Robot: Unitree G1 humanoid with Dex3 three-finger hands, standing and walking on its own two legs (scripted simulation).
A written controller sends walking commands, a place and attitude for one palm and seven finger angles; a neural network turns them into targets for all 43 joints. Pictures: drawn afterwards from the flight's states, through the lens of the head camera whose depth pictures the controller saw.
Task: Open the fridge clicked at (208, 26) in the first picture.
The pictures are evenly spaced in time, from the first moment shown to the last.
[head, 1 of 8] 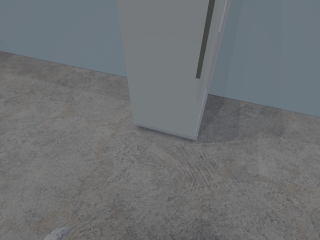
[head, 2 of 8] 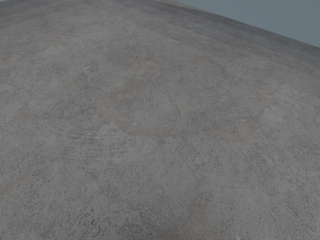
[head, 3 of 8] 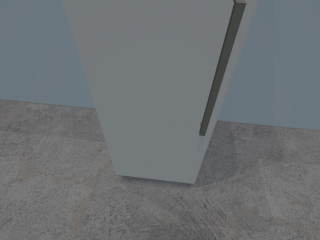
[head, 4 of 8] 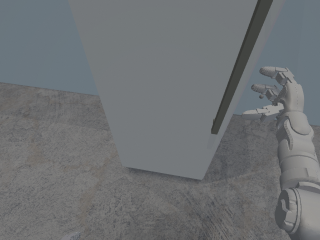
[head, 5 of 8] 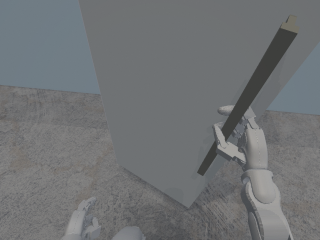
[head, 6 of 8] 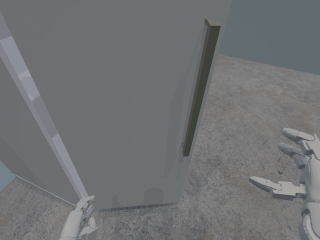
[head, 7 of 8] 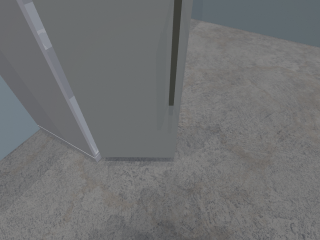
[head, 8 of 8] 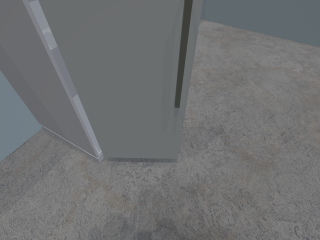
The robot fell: no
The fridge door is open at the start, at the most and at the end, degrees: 0 65 61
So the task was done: yes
